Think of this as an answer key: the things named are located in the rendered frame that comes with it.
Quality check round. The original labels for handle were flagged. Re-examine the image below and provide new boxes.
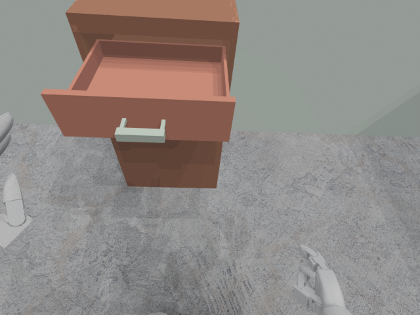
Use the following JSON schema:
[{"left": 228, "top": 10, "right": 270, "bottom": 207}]
[{"left": 114, "top": 118, "right": 166, "bottom": 143}]

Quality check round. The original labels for right robot hand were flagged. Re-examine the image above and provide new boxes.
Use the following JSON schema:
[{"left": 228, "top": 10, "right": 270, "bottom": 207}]
[{"left": 294, "top": 244, "right": 346, "bottom": 315}]

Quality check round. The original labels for left robot hand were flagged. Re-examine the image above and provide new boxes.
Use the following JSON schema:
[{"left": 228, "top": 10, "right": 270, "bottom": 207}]
[{"left": 0, "top": 112, "right": 32, "bottom": 248}]

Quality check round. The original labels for cabinet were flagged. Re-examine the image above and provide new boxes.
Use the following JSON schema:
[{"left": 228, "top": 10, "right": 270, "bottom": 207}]
[{"left": 66, "top": 0, "right": 240, "bottom": 188}]

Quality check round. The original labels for drawer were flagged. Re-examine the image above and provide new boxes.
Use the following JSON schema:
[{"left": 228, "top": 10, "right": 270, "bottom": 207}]
[{"left": 41, "top": 39, "right": 236, "bottom": 142}]

